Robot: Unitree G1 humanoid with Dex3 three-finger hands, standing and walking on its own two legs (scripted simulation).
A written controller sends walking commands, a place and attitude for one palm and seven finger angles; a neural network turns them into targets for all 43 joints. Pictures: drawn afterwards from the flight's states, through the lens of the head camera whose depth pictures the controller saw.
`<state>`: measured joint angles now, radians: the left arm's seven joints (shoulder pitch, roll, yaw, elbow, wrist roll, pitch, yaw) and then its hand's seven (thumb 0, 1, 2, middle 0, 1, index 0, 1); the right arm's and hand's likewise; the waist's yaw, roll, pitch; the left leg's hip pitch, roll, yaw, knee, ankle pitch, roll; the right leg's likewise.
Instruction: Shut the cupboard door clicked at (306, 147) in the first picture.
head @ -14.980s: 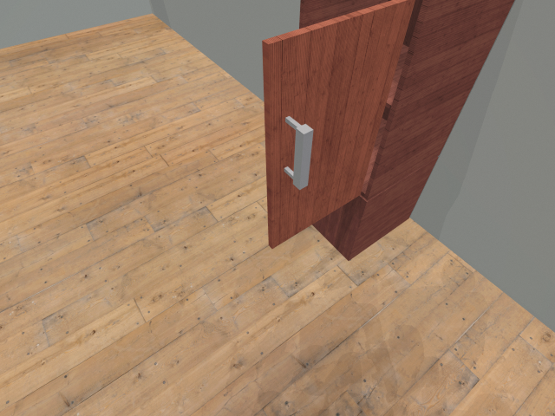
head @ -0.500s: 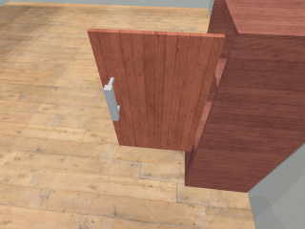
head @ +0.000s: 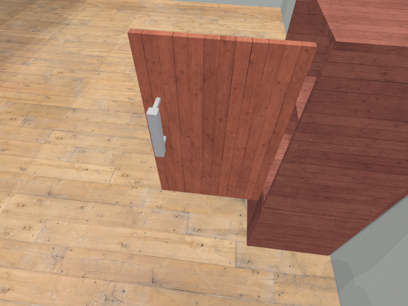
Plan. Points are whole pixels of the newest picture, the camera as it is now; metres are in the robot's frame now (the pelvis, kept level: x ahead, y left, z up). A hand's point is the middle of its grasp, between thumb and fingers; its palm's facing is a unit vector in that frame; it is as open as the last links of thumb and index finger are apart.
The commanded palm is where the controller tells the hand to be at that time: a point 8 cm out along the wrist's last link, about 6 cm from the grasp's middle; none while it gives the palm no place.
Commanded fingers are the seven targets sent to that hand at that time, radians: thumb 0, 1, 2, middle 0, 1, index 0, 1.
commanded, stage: look again from close up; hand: left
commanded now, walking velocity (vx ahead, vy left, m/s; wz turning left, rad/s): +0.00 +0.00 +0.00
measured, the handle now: (159, 128) +0.52 +0.15 +0.02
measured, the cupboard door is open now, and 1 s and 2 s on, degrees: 90 90 90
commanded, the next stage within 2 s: shuffle to correct the standing spot in 0.46 s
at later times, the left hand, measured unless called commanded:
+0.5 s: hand out of the picture -0.04 +0.20 -0.18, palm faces +0.00 -0.98 -0.20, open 7.4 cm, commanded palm none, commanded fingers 0.00 0.90 0.90 -0.20 -0.30 -0.20 -0.30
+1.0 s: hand out of the picture -0.13 +0.20 -0.19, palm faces +0.00 -0.99 -0.14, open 7.4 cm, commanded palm none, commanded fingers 0.00 0.90 0.90 -0.20 -0.30 -0.20 -0.30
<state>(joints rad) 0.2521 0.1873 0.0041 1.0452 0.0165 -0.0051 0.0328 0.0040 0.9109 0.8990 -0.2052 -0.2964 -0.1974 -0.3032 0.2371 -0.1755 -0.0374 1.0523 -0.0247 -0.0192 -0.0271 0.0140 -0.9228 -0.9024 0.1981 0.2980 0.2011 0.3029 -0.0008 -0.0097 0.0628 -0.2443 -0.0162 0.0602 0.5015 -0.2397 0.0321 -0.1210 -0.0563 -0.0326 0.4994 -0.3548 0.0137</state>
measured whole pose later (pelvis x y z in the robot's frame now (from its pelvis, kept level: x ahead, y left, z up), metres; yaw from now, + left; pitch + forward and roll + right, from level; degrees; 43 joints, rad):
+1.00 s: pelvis -0.08 +0.04 -0.01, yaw -5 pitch -3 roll +0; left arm 0.42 0.14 0.05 1.09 0.02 0.05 0.00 0.01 0.91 0.90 -0.20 -0.30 -0.20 -0.30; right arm 0.28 -0.15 -0.06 1.03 -0.03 -0.02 -0.02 0.01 -0.91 -0.90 0.19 0.30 0.20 0.30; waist 0.01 -0.03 0.05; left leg -0.31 0.01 0.10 0.63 -0.26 0.04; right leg -0.39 -0.03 0.05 0.84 -0.40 -0.02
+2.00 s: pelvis +0.08 -0.03 +0.00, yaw -6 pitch +0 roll +0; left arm 0.23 0.16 0.03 1.06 0.01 -0.01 0.03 0.01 0.95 0.90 -0.20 -0.30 -0.20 -0.30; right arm 0.27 -0.14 -0.04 1.10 -0.02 0.02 -0.03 0.01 -0.92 -0.90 0.20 0.30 0.20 0.30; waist -0.02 0.02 0.04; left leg -0.19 0.06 0.09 0.53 -0.33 -0.02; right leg -0.28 -0.05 -0.10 0.55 -0.27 -0.01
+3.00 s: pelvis +0.03 -0.03 +0.01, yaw -5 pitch -2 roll +1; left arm 0.34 0.09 0.00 1.14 0.00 -0.01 0.03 0.00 0.91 0.90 -0.20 -0.30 -0.20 -0.30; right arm 0.31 -0.10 0.00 1.19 -0.02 0.02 -0.03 0.01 -0.91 -0.90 0.19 0.30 0.20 0.30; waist 0.00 0.00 0.05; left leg -0.19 0.05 0.09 0.40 -0.17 -0.02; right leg -0.08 0.03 -0.08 0.39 -0.29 -0.06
